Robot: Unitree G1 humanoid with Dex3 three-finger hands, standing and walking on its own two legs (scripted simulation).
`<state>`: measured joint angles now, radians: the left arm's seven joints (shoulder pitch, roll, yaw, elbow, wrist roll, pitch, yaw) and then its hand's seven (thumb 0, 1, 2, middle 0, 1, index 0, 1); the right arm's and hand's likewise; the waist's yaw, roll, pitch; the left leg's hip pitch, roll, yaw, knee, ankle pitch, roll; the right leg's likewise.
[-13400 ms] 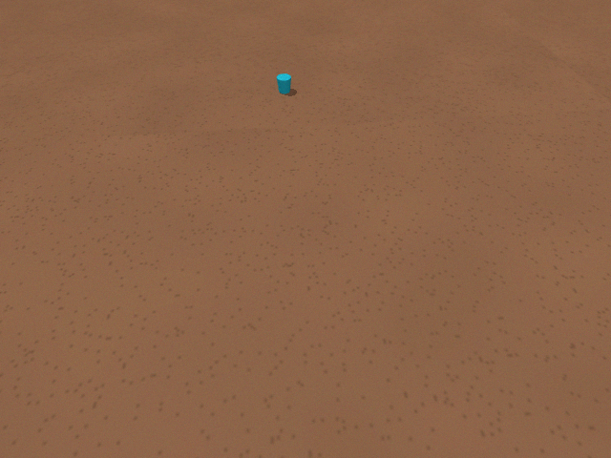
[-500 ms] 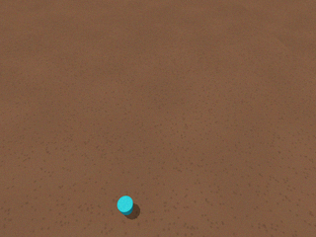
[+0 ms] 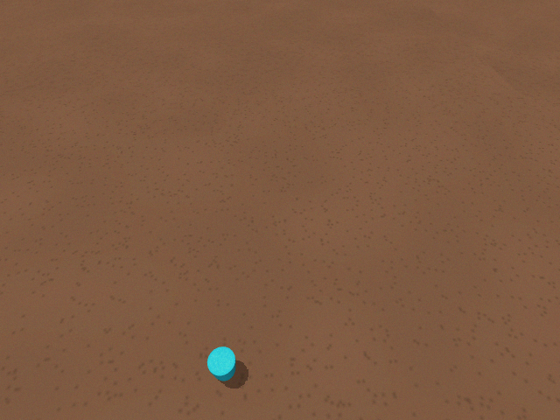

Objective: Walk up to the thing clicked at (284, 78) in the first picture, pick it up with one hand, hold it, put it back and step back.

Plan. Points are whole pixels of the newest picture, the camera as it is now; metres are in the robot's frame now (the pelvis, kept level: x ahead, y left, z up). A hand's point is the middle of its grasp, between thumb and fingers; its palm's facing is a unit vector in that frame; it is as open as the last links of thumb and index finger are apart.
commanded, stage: stand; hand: left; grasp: from above
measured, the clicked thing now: (223, 365) +0.43 +0.21 -0.74
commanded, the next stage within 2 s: rise first in 0.12 s
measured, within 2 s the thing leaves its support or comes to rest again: neither
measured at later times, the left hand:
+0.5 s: hand out of the picture +0.15 +0.25 -0.17, palm faces -0.03 -0.94 -0.34, open 9.7 cm
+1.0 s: hand out of the picture +0.12 +0.26 -0.23, palm faces -0.14 -0.89 -0.44, open 14.0 cm
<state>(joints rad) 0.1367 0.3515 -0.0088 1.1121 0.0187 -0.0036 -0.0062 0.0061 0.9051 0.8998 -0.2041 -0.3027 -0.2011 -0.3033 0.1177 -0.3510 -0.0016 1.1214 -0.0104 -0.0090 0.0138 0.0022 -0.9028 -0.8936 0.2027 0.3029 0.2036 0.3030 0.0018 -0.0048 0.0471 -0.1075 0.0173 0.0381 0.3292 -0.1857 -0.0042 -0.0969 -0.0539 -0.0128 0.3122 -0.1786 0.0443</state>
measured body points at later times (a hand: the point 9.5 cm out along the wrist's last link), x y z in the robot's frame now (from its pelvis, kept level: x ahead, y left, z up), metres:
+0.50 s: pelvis -0.01 +0.00 -0.02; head +0.05 +0.01 +0.42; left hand +0.15 +0.30 -0.15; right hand +0.09 -0.27 -0.14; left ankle +0.00 +0.12 -0.75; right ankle -0.01 -0.15 -0.75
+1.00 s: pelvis -0.02 +0.00 -0.09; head +0.08 +0.02 +0.35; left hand +0.12 +0.30 -0.20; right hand +0.15 -0.26 -0.18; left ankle +0.00 +0.12 -0.75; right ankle -0.01 -0.15 -0.75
